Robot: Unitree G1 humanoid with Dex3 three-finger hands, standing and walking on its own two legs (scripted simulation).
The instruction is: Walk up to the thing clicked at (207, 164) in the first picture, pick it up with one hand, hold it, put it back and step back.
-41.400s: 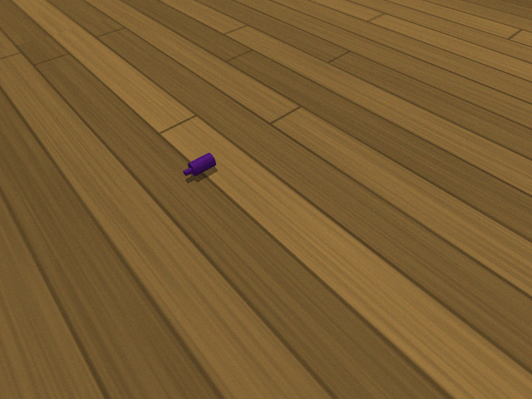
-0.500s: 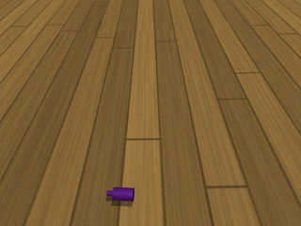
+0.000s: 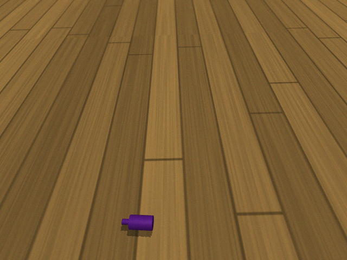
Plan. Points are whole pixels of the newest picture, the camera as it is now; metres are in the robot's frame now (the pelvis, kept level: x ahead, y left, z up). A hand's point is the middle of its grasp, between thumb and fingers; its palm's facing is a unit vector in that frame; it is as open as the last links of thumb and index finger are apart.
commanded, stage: step back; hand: left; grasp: from above
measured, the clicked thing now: (137, 222) +0.44 +0.23 -0.74
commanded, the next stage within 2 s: none
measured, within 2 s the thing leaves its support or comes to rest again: neither
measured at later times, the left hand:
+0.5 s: hand out of the picture +0.05 +0.30 -0.18, palm faces -0.09 -0.93 -0.37, open 7.4 cm
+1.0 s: hand out of the picture -0.08 +0.29 -0.17, palm faces -0.05 -0.92 -0.39, open 7.4 cm
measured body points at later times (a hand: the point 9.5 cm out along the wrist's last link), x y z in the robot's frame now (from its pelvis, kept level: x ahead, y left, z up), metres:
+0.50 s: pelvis -0.10 +0.04 -0.02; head -0.02 +0.06 +0.42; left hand +0.05 +0.35 -0.15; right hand -0.04 -0.28 -0.13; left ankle -0.07 +0.15 -0.75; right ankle -0.12 -0.10 -0.67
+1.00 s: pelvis -0.22 +0.04 -0.03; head -0.16 +0.04 +0.41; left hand -0.08 +0.34 -0.14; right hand -0.15 -0.29 -0.14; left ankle -0.24 +0.15 -0.75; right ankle -0.17 -0.10 -0.75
